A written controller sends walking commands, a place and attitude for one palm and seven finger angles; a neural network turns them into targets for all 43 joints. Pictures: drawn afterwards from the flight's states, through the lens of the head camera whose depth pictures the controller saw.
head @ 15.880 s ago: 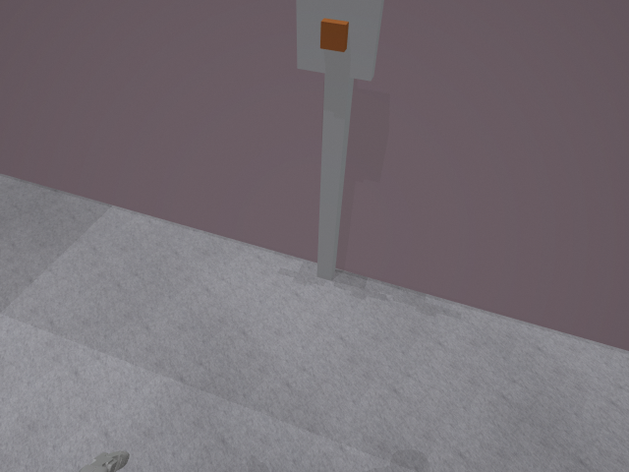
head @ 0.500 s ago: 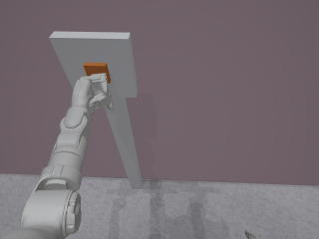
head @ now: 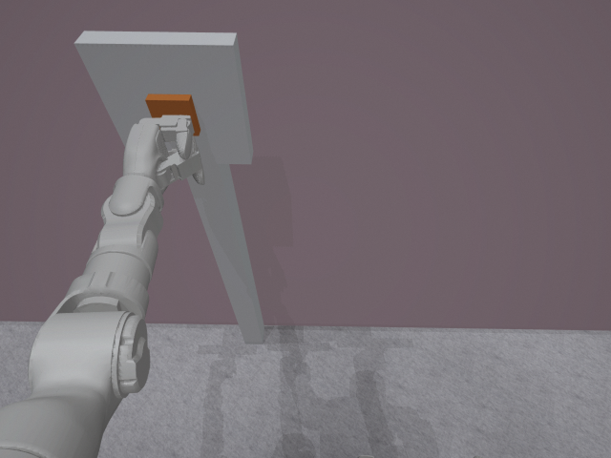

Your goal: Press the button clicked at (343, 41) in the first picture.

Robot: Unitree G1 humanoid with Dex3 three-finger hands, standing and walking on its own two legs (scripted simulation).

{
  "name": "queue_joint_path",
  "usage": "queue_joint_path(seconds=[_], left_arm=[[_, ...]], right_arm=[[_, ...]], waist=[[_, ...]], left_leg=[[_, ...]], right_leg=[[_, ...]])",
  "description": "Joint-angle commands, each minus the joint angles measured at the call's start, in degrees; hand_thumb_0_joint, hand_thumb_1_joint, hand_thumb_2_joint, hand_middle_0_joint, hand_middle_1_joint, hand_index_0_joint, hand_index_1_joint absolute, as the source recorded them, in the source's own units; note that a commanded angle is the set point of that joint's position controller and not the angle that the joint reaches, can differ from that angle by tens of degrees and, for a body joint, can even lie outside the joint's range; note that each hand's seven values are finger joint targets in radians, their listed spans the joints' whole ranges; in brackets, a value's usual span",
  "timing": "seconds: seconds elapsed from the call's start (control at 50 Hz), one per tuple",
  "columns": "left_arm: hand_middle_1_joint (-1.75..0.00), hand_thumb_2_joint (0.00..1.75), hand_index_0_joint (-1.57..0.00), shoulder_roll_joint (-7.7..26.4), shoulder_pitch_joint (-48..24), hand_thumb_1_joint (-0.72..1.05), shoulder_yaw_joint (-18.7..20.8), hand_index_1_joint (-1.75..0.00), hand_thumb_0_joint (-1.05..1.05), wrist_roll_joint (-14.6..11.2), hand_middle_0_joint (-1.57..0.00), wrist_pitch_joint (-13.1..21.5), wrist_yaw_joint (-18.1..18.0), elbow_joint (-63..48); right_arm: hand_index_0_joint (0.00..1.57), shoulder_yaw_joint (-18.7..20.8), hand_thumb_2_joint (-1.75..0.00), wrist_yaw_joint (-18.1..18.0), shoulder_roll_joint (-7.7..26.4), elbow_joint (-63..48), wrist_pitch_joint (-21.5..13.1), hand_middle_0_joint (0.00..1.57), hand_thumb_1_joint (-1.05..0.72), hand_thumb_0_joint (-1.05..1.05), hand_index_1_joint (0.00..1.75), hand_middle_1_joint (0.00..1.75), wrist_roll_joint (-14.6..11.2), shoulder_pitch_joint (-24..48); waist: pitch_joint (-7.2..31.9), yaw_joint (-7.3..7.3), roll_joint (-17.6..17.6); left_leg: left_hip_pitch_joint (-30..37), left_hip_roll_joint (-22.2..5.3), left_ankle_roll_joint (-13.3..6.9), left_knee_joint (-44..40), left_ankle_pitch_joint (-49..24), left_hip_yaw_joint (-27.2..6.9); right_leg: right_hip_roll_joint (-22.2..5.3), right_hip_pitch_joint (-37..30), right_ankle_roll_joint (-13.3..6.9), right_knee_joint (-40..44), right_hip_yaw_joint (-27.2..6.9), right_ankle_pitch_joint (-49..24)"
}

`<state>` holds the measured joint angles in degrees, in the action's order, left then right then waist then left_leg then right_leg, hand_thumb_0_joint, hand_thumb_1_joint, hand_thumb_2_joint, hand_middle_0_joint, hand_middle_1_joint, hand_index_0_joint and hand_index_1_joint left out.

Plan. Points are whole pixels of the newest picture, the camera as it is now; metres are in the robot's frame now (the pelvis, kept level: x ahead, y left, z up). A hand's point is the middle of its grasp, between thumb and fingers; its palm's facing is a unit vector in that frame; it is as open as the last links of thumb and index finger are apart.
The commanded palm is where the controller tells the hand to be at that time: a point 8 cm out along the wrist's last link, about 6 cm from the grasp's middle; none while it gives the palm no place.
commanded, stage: hold the button down briefly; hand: left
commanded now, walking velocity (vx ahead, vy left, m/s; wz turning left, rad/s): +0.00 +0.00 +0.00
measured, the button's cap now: (175, 112) +0.51 +0.17 +0.18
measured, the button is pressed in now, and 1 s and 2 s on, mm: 7 0 0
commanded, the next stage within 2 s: pull the fist back off the button in 0.22 s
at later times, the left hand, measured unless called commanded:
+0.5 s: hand (197, 157) +0.47 +0.14 +0.14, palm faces -0.01 -1.00 -0.03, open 3.5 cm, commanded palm +0.45 +0.18 +0.14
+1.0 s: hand (195, 177) +0.43 +0.13 +0.14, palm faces -0.04 -1.00 +0.00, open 3.2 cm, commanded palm +0.39 +0.19 +0.14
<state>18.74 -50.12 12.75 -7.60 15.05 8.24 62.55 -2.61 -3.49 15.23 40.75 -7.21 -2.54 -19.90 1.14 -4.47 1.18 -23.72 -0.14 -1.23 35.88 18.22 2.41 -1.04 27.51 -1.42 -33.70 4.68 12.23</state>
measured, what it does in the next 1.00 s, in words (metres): stands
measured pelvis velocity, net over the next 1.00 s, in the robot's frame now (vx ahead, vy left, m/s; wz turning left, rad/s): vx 0.03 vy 0.00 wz -0.03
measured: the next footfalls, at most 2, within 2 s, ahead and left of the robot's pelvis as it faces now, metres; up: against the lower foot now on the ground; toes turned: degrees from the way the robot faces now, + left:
none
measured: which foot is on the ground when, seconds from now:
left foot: down 0.00-1.00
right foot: down 0.00-1.00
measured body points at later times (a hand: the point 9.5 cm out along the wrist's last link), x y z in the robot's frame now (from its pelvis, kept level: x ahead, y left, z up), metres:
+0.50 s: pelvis -0.01 +0.00 +0.00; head +0.04 -0.01 +0.44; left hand +0.46 +0.19 +0.14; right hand +0.04 -0.26 -0.12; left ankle +0.00 +0.11 -0.73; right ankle +0.05 -0.11 -0.73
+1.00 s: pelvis +0.03 +0.00 +0.01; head +0.04 -0.02 +0.46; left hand +0.42 +0.19 +0.15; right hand +0.16 -0.25 -0.10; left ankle +0.00 +0.11 -0.73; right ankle +0.05 -0.11 -0.73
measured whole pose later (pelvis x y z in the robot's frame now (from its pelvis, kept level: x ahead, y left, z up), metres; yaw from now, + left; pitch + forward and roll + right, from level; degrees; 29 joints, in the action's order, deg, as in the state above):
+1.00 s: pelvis +0.03 +0.00 +0.01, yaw -2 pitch +4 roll +0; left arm 12.0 -27.0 10.8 -10.4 8.0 8.1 31.9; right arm -1.8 -2.1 14.5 35.4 -6.7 -2.9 -16.5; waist 3.4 -0.5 2.4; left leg -16.0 -0.7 -0.9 31.9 19.6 4.0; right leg -0.1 21.6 -1.4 -32.0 2.9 14.1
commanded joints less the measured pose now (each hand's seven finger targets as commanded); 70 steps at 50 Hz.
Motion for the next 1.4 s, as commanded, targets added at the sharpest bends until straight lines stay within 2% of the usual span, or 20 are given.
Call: queue_joint_path(seconds=[0.0,0.08,0.12,0.36,0.44,0.48,0.54,0.64,0.7,0.82,0.88,0.94,1.0,1.02,1.06,1.14,1.22,1.3,1.32,1.38], left_arm=[[-1.5,0.9,-1.3,11.38,-38.78,0.9,1.89,-1.5,0.0,-1.05,-1.3,4.28,-1.64,-12.59],[-1.5,0.9,-1.3,9.27,-39.9,0.9,-0.4,-1.5,0.0,-0.6,-1.3,5.33,-1.86,-11.98],[-1.5,0.9,-1.3,10.47,-40.06,0.9,0.79,-1.5,0.0,-0.7,-1.3,5.76,-2.11,-11.9],[-1.5,0.9,-1.3,10.81,-39.65,0.9,0.66,-1.5,0.0,-0.85,-1.3,5.55,-1.27,-10.65],[-1.5,0.9,-1.3,10.05,-37.01,0.9,1.29,-1.5,0.0,-0.96,-1.3,5.72,-1.06,-12.33],[-1.5,0.9,-1.3,8.74,-34.88,0.9,0.87,-1.5,0.0,-1.18,-1.3,5.6,-0.88,-13.12],[-1.5,0.9,-1.3,10.81,-31.8,0.9,2.69,-1.5,0.0,-1.15,-1.3,5.13,-0.62,-13.17],[-1.5,0.9,-1.3,8.11,-25.98,0.9,1.26,-1.5,0.0,-1.18,-1.3,4.27,0.07,-19.71],[-1.5,0.9,-1.3,8.2,-18.25,0.9,2.17,-1.5,0.0,-2.21,-1.3,2.62,0.38,-23.39],[-1.5,0.9,-1.3,6.05,-10.56,0.9,1.6,-1.5,0.0,-3.0,-1.3,-0.66,0.32,-34.89],[-1.5,0.9,-1.3,3.8,-2.77,0.9,0.74,-1.5,0.0,-3.36,-1.3,-1.9,0.07,-42.13],[-1.5,0.9,-1.3,4.39,3.97,0.9,1.93,-1.5,0.0,-3.69,-1.3,-4.46,-0.24,-45.4],[-1.5,0.9,-1.3,2.64,7.47,0.9,0.24,-1.5,0.0,-3.41,-1.3,-7.44,-0.37,-49.84],[-1.5,0.9,-1.3,2.36,7.41,0.9,-0.18,-1.5,0.0,-3.29,-1.3,-8.13,-0.53,-52.36],[-1.5,0.9,-1.3,0.57,10.11,0.9,-1.64,-1.5,0.0,-3.2,-1.3,-9.18,-0.6,-57.9],[-1.5,0.9,-1.3,-1.74,12.34,0.9,-4.03,-1.5,0.0,-3.81,-1.3,-10.49,-0.36,-64.49],[-1.5,0.9,-1.3,-0.65,18.48,0.9,-2.84,-1.5,0.0,-4.2,-1.3,-12.96,-0.08,-64.88],[-1.5,0.9,-1.3,-2.62,14.57,0.9,-5.94,-1.5,0.0,-3.66,-1.3,-15.57,-0.45,-64.73],[-1.5,0.9,-1.3,-2.31,13.9,0.9,-5.67,-1.5,0.0,-3.59,-1.3,-16.06,-0.66,-64.63],[-1.5,0.9,-1.3,-0.61,11.26,0.9,-3.94,-1.5,0.0,-3.8,-1.3,-16.4,-1.48,-63.7]], right_arm=[[0.2,2.61,-0.9,-0.35,8.55,-4.86,-2.65,0.2,-0.9,0.0,0.3,0.3,0.27,-3.3],[0.2,2.56,-0.9,-0.18,8.54,-4.49,-3.52,0.2,-0.9,0.0,0.3,0.3,0.28,-3.42],[0.2,2.69,-0.9,-0.06,8.9,-4.42,-3.85,0.2,-0.9,0.0,0.3,0.3,0.51,-3.9],[0.2,2.62,-0.9,-0.09,9.29,-4.41,-4.66,0.2,-0.9,0.0,0.3,0.3,0.5,-4.59],[0.2,2.92,-0.9,0.33,9.14,-5.03,-4.77,0.2,-0.9,0.0,0.3,0.3,0.69,-4.39],[0.2,2.96,-0.9,0.53,8.9,-5.46,-4.67,0.2,-0.9,0.0,0.3,0.3,0.72,-3.91],[0.2,3.07,-0.9,0.52,9.04,-6.15,-4.19,0.2,-0.9,0.0,0.3,0.3,0.56,-3.48],[0.2,3.21,-0.9,0.8,8.15,-8.0,-3.7,0.2,-0.9,0.0,0.3,0.3,0.31,-1.73],[0.2,3.28,-0.9,0.85,8.08,-9.49,-3.02,0.2,-0.9,0.0,0.3,0.3,0.12,-0.44],[0.2,3.16,-0.9,0.87,6.94,-11.8,-2.33,0.2,-0.9,0.0,0.3,0.3,-0.23,3.22],[0.2,3.16,-0.9,1.19,6.3,-13.04,-2.37,0.2,-0.9,0.0,0.3,0.3,-0.21,4.91],[0.2,3.13,-0.9,1.25,6.27,-13.44,-1.88,0.2,-0.9,0.0,0.3,0.3,-0.27,6.31],[0.2,3.02,-0.9,1.01,6.03,-14.42,-1.27,0.2,-0.9,0.0,0.3,0.3,-0.46,8.34],[0.2,2.87,-0.9,0.95,5.7,-14.63,-1.22,0.2,-0.9,0.0,0.3,0.3,-0.51,8.97],[0.2,2.83,-0.9,0.91,5.14,-15.39,-1.27,0.2,-0.9,0.0,0.3,0.3,-0.38,9.94],[0.2,2.6,-0.9,0.47,4.65,-15.57,-1.68,0.2,-0.9,0.0,0.3,0.3,-0.31,11.24],[0.2,2.06,-0.9,0.04,4.66,-15.34,-1.45,0.2,-0.9,0.0,0.3,0.3,-0.19,12.8],[0.2,1.45,-0.9,-0.58,4.58,-14.95,-0.68,0.2,-0.9,0.0,0.3,0.3,-0.37,13.92],[0.2,1.48,-0.9,-0.78,4.44,-14.99,-0.64,0.2,-0.9,0.0,0.3,0.3,-0.41,14.43],[0.2,1.14,-0.9,-1.52,4.46,-14.65,-0.58,0.2,-0.9,0.0,0.3,0.3,-0.11,14.63]], waist=[[18.13,-4.57,-2.32],[17.33,-5.05,1.31],[18.29,-4.94,-1.13],[18.09,-4.95,-0.03],[20.41,-3.5,1.16],[20.35,-3.11,0.2],[18.66,-2.24,-2.64],[20.89,-0.28,2.18],[22.03,0.95,-2.76],[19.71,3.05,0.34],[21.25,4.44,-0.38],[19.14,5.13,-3.25],[16.42,4.94,-3.71],[16.05,4.85,-1.52],[18.34,5.35,0.29],[17.52,4.44,-1.05],[13.68,5.1,-1.71],[9.79,3.51,-2.28],[9.54,3.83,-0.48],[11.4,4.01,-1.85]], left_leg=[[2.19,0.11,-0.32,-6.77,0.89,-3.6],[3.04,0.03,-0.05,-6.96,2.89,-3.96],[2.11,0.03,-0.22,-6.91,3.6,-4.02],[1.2,-0.03,-0.1,-6.76,4.82,-4.22],[3.2,0.03,0.12,-6.39,1.8,-4.26],[3.21,0.1,-0.04,-6.19,0.48,-3.88],[1.09,0.05,-0.3,-6.36,0.71,-3.4],[4.89,0.12,-0.01,-6.3,-4.41,-2.98],[4.87,-0.01,-0.32,-6.21,-8.42,-2.43],[7.52,-0.04,-0.34,-7.21,-12.39,-1.58],[9.72,-0.18,-0.16,-7.41,-17.12,-1.26],[9.04,-0.3,-0.13,-7.98,-18.25,-0.96],[9.22,-0.09,-0.32,-8.51,-16.72,-0.6],[10.1,-0.07,-0.2,-8.71,-16.97,-0.72],[12.6,0.09,-0.14,-8.25,-20.21,-0.64],[14.65,0.08,-0.15,-8.08,-21.22,-1.22],[13.11,0.5,-0.08,-8.89,-17.61,-1.3],[12.71,0.61,-0.05,-9.26,-14.06,-2.11],[12.78,0.61,0.07,-9.48,-12.91,-2.27],[13.1,0.77,0.07,-9.56,-11.54,-2.83]], right_leg=[[1.24,-8.51,0.6,4.84,-4.7,1.12],[1.27,-5.63,0.43,4.49,-4.42,2.98],[1.23,-6.61,0.63,4.54,-4.61,3.71],[1.19,-5.58,0.53,4.07,-4.51,4.6],[1.26,-6.38,0.24,3.26,-4.09,2.11],[1.26,-7.29,0.21,3.37,-4.14,0.85],[1.24,-8.88,0.33,3.57,-4.37,1.05],[1.28,-10.27,-0.23,2.7,-3.96,-4.27],[1.45,-14.41,-0.16,2.7,-3.82,-8.83],[1.05,-16.48,-0.38,3.25,-3.63,-12.81],[0.95,-19.04,-0.38,2.9,-3.36,-17.33],[0.75,-20.76,-0.15,3.29,-3.22,-19.45],[0.61,-20.57,0.08,4.33,-3.26,-18.31],[0.5,-20.31,-0.03,4.35,-3.15,-18.37],[0.46,-21.63,-0.14,4.05,-3.05,-21.22],[0.7,-21.36,0.02,4.44,-2.55,-22.0],[0.51,-21.1,0.06,5.5,-2.51,-18.97],[0.54,-18.18,0.11,6.72,-2.08,-13.82],[0.49,-17.44,0.01,6.88,-2.08,-11.97],[0.51,-17.82,-0.08,7.12,-2.09,-9.57]])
